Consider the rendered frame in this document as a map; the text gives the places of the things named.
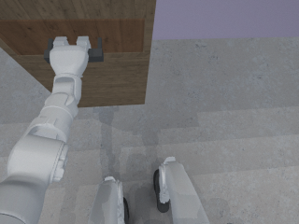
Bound robot right thigh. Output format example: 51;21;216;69
159;161;209;224

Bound left robot hand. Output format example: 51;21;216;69
50;35;92;78

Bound cabinet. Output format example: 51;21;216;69
0;0;157;108

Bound drawer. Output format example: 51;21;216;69
0;18;145;56

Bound handle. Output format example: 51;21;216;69
43;37;104;63

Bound left robot shin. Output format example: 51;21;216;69
98;176;125;224

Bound robot left forearm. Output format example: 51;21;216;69
7;73;82;175

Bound left robot upper arm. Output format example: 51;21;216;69
0;133;69;224

